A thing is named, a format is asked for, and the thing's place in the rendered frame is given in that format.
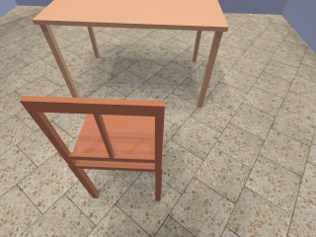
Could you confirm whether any table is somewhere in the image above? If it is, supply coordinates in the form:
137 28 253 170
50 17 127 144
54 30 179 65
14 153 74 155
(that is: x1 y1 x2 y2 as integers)
32 0 229 109

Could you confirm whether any chair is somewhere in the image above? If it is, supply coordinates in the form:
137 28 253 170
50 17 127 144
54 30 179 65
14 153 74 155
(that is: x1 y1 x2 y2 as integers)
20 96 165 201

